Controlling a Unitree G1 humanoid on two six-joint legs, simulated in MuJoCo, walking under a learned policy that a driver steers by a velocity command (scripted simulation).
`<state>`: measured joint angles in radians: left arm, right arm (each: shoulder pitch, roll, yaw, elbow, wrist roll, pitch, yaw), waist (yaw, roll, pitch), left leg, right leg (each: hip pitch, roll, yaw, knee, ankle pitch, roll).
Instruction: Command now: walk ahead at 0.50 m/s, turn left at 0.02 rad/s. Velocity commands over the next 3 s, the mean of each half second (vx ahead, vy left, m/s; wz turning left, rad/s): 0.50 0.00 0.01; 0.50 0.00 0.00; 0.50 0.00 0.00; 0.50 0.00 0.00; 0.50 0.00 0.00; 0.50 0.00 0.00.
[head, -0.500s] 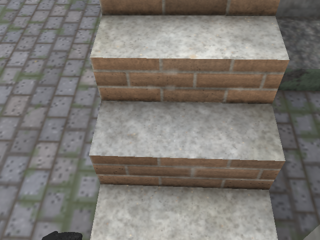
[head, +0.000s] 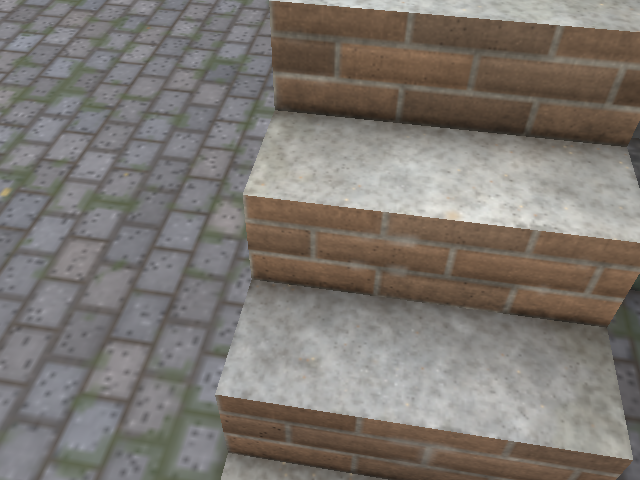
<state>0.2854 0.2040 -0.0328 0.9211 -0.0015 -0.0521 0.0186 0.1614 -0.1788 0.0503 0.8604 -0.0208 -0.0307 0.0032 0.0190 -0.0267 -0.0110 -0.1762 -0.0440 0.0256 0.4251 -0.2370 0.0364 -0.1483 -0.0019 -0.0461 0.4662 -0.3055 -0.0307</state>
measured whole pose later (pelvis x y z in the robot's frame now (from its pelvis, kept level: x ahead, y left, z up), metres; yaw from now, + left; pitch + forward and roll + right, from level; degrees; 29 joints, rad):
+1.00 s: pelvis +0.00 +0.01 +0.01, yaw -1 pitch -1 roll +1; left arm 0.18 0.22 -0.02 0.97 0.00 -0.05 0.02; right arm 0.12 -0.22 0.08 0.93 -0.03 -0.05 0.01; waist -0.01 -0.01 0.02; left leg -0.08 -0.06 0.03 0.25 -0.15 0.05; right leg -0.05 -0.01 -0.03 0.30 -0.22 0.00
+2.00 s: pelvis +0.01 +0.01 +0.01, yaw -1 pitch -1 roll +1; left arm 0.16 0.23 -0.02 0.98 0.00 -0.05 0.02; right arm 0.12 -0.23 0.07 0.94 -0.03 -0.05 0.00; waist -0.01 -0.01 0.02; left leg -0.06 -0.05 0.03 0.22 -0.14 0.04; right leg -0.04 -0.01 -0.03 0.26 -0.21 -0.01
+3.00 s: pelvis +0.01 +0.00 +0.01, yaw -1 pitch +0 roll +1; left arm 0.14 0.23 -0.03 0.98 0.00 -0.06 0.02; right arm 0.11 -0.23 0.07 0.94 -0.03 -0.04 0.01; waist -0.01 -0.01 0.01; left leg -0.06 -0.04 0.03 0.20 -0.14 0.03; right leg -0.04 0.00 -0.03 0.25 -0.21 -0.02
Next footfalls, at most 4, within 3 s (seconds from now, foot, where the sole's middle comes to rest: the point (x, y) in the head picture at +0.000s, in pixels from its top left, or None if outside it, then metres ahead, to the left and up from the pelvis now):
none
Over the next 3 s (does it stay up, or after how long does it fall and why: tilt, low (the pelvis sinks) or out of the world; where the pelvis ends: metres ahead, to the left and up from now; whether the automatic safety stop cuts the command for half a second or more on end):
stays up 0.01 0.00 0.01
